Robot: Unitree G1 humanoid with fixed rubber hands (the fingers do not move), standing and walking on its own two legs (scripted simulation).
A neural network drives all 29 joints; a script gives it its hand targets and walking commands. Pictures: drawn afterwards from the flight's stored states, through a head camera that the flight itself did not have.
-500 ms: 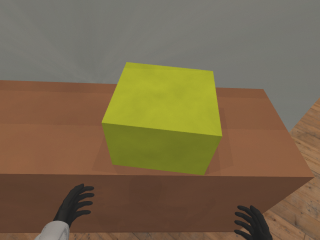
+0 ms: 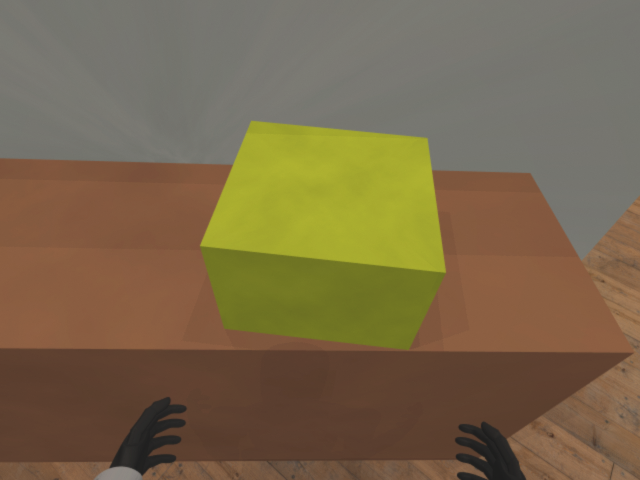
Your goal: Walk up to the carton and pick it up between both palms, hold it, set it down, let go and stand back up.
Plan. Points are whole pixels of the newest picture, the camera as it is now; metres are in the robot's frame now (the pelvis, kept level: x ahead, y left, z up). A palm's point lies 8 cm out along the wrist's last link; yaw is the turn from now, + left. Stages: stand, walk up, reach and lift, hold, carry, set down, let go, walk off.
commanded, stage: let go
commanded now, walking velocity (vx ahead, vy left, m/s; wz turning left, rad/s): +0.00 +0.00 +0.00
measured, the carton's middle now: (327, 231) +0.48 +0.01 +0.03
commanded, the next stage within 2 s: stand in 0.20 s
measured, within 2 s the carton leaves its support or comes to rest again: neither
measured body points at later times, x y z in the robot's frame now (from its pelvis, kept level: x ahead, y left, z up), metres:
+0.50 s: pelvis +0.01 -0.01 +0.00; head +0.04 +0.00 +0.44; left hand +0.17 +0.25 -0.08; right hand +0.16 -0.27 -0.10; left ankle +0.03 +0.11 -0.74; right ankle -0.03 -0.15 -0.74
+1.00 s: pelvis +0.04 -0.02 +0.00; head +0.05 -0.01 +0.44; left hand +0.19 +0.25 -0.09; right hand +0.19 -0.29 -0.10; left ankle +0.03 +0.11 -0.74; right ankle -0.03 -0.15 -0.74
